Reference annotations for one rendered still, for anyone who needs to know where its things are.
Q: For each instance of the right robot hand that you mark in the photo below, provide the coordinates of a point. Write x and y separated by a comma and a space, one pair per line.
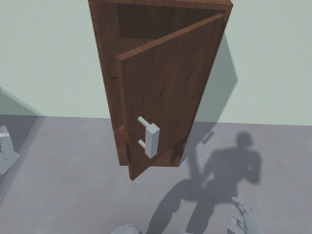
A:
249, 224

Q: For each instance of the cupboard door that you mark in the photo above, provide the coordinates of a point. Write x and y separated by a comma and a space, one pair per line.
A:
161, 81

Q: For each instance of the left robot hand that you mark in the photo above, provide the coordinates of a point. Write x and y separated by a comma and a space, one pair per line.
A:
8, 157

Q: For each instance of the handle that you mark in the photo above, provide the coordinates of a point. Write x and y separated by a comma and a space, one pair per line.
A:
151, 138

